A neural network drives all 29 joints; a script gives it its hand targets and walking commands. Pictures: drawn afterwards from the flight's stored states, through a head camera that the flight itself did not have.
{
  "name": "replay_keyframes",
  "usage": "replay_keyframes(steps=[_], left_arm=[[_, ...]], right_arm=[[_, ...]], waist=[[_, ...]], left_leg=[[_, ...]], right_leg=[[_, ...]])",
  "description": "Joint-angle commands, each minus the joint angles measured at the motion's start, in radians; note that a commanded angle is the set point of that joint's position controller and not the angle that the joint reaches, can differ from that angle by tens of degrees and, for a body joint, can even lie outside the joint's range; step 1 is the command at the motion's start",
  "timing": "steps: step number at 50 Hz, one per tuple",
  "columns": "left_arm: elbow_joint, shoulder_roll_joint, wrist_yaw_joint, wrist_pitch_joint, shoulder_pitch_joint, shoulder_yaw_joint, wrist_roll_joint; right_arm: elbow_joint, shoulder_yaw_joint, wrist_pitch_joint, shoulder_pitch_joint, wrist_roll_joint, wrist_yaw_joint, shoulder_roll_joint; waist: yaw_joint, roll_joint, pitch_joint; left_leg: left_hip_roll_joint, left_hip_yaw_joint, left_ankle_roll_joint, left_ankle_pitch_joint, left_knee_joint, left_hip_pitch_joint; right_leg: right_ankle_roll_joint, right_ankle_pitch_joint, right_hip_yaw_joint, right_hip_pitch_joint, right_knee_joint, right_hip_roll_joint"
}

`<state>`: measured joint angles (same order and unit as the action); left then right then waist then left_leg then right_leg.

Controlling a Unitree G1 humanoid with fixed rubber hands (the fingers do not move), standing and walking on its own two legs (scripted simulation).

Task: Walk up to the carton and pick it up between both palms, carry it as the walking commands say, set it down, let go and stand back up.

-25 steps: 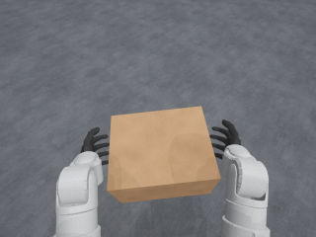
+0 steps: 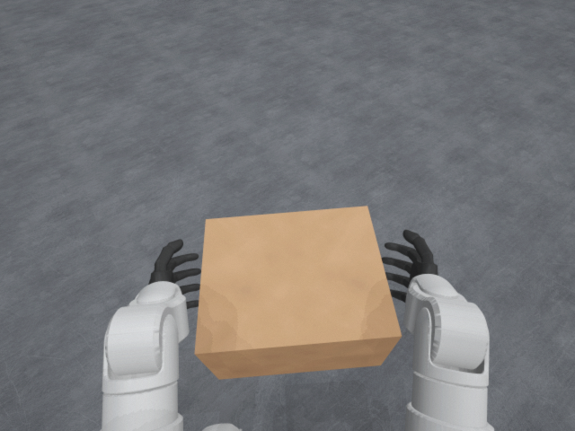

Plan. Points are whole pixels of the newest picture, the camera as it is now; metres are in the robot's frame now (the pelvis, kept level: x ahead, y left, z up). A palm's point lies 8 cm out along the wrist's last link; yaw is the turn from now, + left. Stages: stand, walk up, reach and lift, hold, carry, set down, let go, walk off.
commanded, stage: carry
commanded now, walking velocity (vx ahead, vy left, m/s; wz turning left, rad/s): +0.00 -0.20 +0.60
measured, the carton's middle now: (293, 292) +0.32 -0.01 -0.01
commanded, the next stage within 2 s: none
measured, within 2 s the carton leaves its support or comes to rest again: neither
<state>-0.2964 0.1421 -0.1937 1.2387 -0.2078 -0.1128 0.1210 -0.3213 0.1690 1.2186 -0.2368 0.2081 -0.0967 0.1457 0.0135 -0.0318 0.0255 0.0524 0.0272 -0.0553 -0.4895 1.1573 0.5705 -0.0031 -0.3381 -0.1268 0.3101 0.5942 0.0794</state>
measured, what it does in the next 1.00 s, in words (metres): steps to the right, turning left: left foot, then right foot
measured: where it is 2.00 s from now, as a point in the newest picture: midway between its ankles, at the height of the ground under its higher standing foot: outside the picture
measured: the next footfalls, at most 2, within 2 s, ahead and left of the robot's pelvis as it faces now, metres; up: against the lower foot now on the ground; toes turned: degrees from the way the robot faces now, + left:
left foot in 0.18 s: +0.04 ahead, +0.09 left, +0.00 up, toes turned +16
right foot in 0.56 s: +0.08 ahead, -0.30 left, +0.00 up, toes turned +25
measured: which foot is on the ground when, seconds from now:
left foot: up 0.00-0.16, down 0.18-0.56, up 0.58-0.88, down 0.90-1.00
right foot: down 0.00-0.18, up 0.20-0.54, down 0.56-1.00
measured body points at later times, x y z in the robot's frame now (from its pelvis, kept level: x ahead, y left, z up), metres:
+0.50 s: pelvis -0.03 -0.09 +0.00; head +0.02 -0.08 +0.44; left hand +0.21 +0.14 +0.06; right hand +0.31 -0.17 +0.07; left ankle +0.00 +0.07 -0.73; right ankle +0.00 -0.24 -0.69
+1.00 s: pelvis -0.01 -0.18 +0.00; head +0.03 -0.16 +0.44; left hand +0.13 +0.11 +0.04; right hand +0.33 -0.15 +0.05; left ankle -0.05 -0.08 -0.73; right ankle +0.01 -0.27 -0.71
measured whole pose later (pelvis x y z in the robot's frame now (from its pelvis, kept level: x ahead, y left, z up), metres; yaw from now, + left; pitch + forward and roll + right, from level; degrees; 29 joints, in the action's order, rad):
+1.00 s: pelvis -0.01 -0.18 +0.00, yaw +33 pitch +8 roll +0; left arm -0.31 0.14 -0.19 1.23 -0.18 -0.12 0.12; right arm -0.28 0.16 1.20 -0.26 0.21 -0.10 0.15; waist -0.01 0.00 0.04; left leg 0.02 0.07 0.03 -0.26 0.60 0.47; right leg -0.03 -0.50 -0.20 0.49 0.83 0.08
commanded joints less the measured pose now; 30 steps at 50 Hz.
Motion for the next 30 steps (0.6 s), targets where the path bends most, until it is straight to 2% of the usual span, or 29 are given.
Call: replay_keyframes(steps=[1,2,3,4,5,6,7,8,9,10,11,12,13,14,15,16,18,19,20,21,22,23,24,25,26,27,28,29,30], left_arm=[[-0.068,0.954,0.393,-0.020,-0.508,0.638,-0.446],[-0.065,0.956,0.388,-0.022,-0.502,0.642,-0.433],[-0.044,0.965,0.384,-0.019,-0.479,0.629,-0.423],[-0.029,0.951,0.378,-0.016,-0.445,0.625,-0.404],[-0.039,0.954,0.373,-0.019,-0.443,0.639,-0.398],[-0.032,0.946,0.368,-0.018,-0.430,0.641,-0.395],[-0.058,0.936,0.366,-0.016,-0.450,0.661,-0.403],[-0.060,0.955,0.365,-0.022,-0.451,0.689,-0.410],[-0.072,0.971,0.367,-0.023,-0.482,0.708,-0.428],[-0.096,0.962,0.374,-0.034,-0.521,0.712,-0.438],[-0.120,0.982,0.381,-0.035,-0.568,0.727,-0.457],[-0.151,0.981,0.381,-0.043,-0.585,0.753,-0.470],[-0.165,0.988,0.379,-0.048,-0.605,0.767,-0.484],[-0.209,0.990,0.384,-0.053,-0.623,0.764,-0.502],[-0.189,0.992,0.380,-0.052,-0.609,0.751,-0.505],[-0.233,0.986,0.374,-0.054,-0.605,0.771,-0.515],[-0.209,0.980,0.368,-0.044,-0.549,0.769,-0.498],[-0.216,0.988,0.369,-0.043,-0.556,0.774,-0.504],[-0.196,0.984,0.367,-0.039,-0.541,0.765,-0.498],[-0.184,0.968,0.368,-0.032,-0.504,0.756,-0.486],[-0.174,0.966,0.371,-0.028,-0.497,0.744,-0.487],[-0.179,0.943,0.371,-0.029,-0.483,0.749,-0.474],[-0.173,0.948,0.374,-0.023,-0.490,0.738,-0.477],[-0.157,0.951,0.377,-0.024,-0.470,0.720,-0.474],[-0.123,0.936,0.379,-0.013,-0.435,0.698,-0.460],[-0.112,0.928,0.390,-0.013,-0.439,0.693,-0.465],[-0.120,0.913,0.399,-0.016,-0.461,0.689,-0.461],[-0.104,0.912,0.405,-0.016,-0.474,0.677,-0.456],[-0.081,0.894,0.407,-0.011,-0.457,0.659,-0.429]], right_arm=[[-0.029,-0.801,0.011,-0.512,-0.569,0.303,0.973],[-0.043,-0.803,0.010,-0.539,-0.580,0.308,0.969],[-0.043,-0.801,0.015,-0.524,-0.576,0.308,0.957],[-0.018,-0.791,0.021,-0.499,-0.576,0.312,0.945],[-0.030,-0.785,0.019,-0.492,-0.575,0.318,0.937],[0.018,-0.767,0.025,-0.440,-0.569,0.325,0.932],[0.015,-0.750,0.017,-0.429,-0.556,0.327,0.928],[-0.007,-0.746,0.006,-0.421,-0.542,0.329,0.926],[0.023,-0.733,0.002,-0.405,-0.536,0.329,0.937],[0.026,-0.735,-0.004,-0.390,-0.539,0.329,0.950],[-0.014,-0.734,-0.013,-0.395,-0.534,0.327,0.967],[-0.024,-0.735,-0.019,-0.394,-0.529,0.324,0.977],[-0.035,-0.742,-0.021,-0.433,-0.539,0.323,0.982],[-0.085,-0.752,-0.026,-0.460,-0.545,0.316,0.992],[-0.083,-0.745,-0.025,-0.476,-0.553,0.313,0.986],[-0.093,-0.743,-0.025,-0.433,-0.549,0.309,0.983],[-0.083,-0.727,-0.021,-0.405,-0.538,0.309,0.963],[-0.078,-0.730,-0.018,-0.387,-0.526,0.306,0.970],[-0.073,-0.718,-0.014,-0.381,-0.514,0.303,0.954],[-0.060,-0.724,-0.011,-0.342,-0.506,0.304,0.942],[-0.084,-0.739,-0.010,-0.377,-0.507,0.298,0.945],[-0.035,-0.740,-0.006,-0.312,-0.496,0.303,0.936],[-0.036,-0.737,-0.005,-0.327,-0.485,0.298,0.932],[-0.056,-0.764,-0.005,-0.357,-0.500,0.294,0.933],[-0.015,-0.754,0.004,-0.307,-0.479,0.291,0.911],[-0.009,-0.765,0.001,-0.296,-0.472,0.289,0.908],[-0.037,-0.776,0.002,-0.360,-0.484,0.291,0.906],[-0.039,-0.785,-0.001,-0.430,-0.493,0.294,0.912],[-0.029,-0.798,0.007,-0.447,-0.500,0.301,0.921]], waist=[[-0.039,0.224,0.250],[-0.043,0.216,0.282],[-0.038,0.252,0.304],[-0.043,0.238,0.331],[-0.039,0.253,0.367],[-0.028,0.205,0.392],[-0.001,0.135,0.410],[0.015,0.035,0.412],[0.025,-0.218,0.427],[0.012,-0.259,0.413],[0.019,-0.106,0.439],[0.016,-0.081,0.396],[0.017,-0.077,0.398],[0.019,-0.019,0.421],[0.018,-0.035,0.424],[0.019,-0.083,0.433],[0.014,-0.145,0.419],[0.013,-0.145,0.420],[0.014,-0.155,0.404],[0.009,-0.174,0.380],[0.010,-0.149,0.389],[0.003,-0.216,0.382],[-0.004,-0.227,0.356],[-0.016,-0.175,0.371],[-0.027,-0.155,0.354],[-0.038,0.051,0.327],[-0.027,0.355,0.304],[-0.026,0.349,0.248],[-0.035,0.325,0.204]], left_leg=[[0.013,0.093,-0.002,-0.021,-0.123,0.141],[0.008,0.095,0.003,-0.013,-0.199,0.102],[-0.001,0.101,0.012,-0.003,-0.274,0.027],[-0.014,0.119,0.023,0.006,-0.363,0.007],[-0.013,0.121,0.025,0.043,-0.444,-0.052],[-0.028,0.152,0.030,0.122,-0.534,-0.148],[-0.007,0.115,0.033,0.314,-0.710,-0.272],[0.095,-0.035,0.066,0.478,-0.756,-0.434],[0.336,-0.399,0.174,0.934,-0.780,-0.583],[0.439,-0.612,0.259,1.226,-0.728,-0.700],[0.393,-0.511,0.285,1.195,-0.669,-0.719],[0.343,-0.439,0.268,1.043,-0.680,-0.657],[0.307,-0.393,0.241,0.963,-0.686,-0.661],[0.269,-0.356,0.230,0.904,-0.692,-0.627],[0.233,-0.311,0.220,0.874,-0.692,-0.598],[0.235,-0.333,0.227,0.910,-0.688,-0.605],[0.230,-0.362,0.229,0.690,-0.739,-0.536],[0.216,-0.353,0.220,0.596,-0.754,-0.495],[0.209,-0.349,0.213,0.527,-0.771,-0.445],[0.211,-0.359,0.214,0.529,-0.771,-0.419],[0.205,-0.361,0.206,0.498,-0.782,-0.374],[0.188,-0.325,0.181,0.436,-0.780,-0.319],[0.189,-0.301,0.155,0.395,-0.783,-0.231],[0.152,-0.268,0.118,0.310,-0.762,-0.188],[0.095,-0.217,0.076,0.221,-0.701,-0.101],[-0.027,-0.076,0.028,0.070,-0.507,0.005],[-0.114,0.048,-0.028,-0.142,-0.201,0.114],[-0.037,0.041,-0.034,-0.152,0.018,0.137],[-0.016,0.029,-0.019,-0.132,0.144,0.123]], right_leg=[[-0.129,0.652,0.030,-0.314,-0.128,0.247],[-0.145,0.729,0.043,-0.335,-0.093,0.259],[-0.140,0.762,0.030,-0.308,-0.067,0.239],[-0.155,0.814,0.058,-0.340,-0.036,0.255],[-0.158,0.822,0.052,-0.327,0.000,0.271],[-0.153,0.768,0.039,-0.278,0.026,0.266],[-0.108,0.665,-0.011,-0.212,0.093,0.239],[-0.031,0.412,-0.056,-0.045,0.147,0.186],[0.028,-0.006,-0.079,0.210,0.292,0.071],[0.060,-0.291,0.021,0.420,0.444,-0.035],[0.044,-0.300,0.129,0.424,0.535,0.001],[0.048,-0.254,0.130,0.430,0.555,0.008],[0.047,-0.206,0.143,0.446,0.556,0.012],[0.048,-0.170,0.153,0.399,0.529,0.017],[0.046,-0.160,0.134,0.368,0.497,-0.001],[0.050,-0.144,0.129,0.380,0.506,-0.018],[0.049,-0.145,0.138,0.346,0.469,-0.034],[0.045,-0.138,0.133,0.325,0.439,-0.032],[0.051,-0.125,0.114,0.304,0.409,-0.043],[0.053,-0.126,0.117,0.280,0.374,-0.041],[0.056,-0.111,0.093,0.214,0.331,-0.064],[0.054,-0.111,0.084,0.151,0.262,-0.062],[0.050,-0.081,0.095,0.056,0.144,-0.042],[0.049,-0.032,0.053,-0.055,-0.023,-0.055],[0.049,0.039,0.043,-0.171,-0.169,-0.029],[0.035,0.012,0.134,-0.256,-0.327,0.093],[-0.033,0.075,0.346,-0.187,-0.351,0.333],[-0.089,0.034,0.305,-0.091,-0.346,0.370],[-0.129,-0.093,0.251,-0.003,-0.374,0.359]])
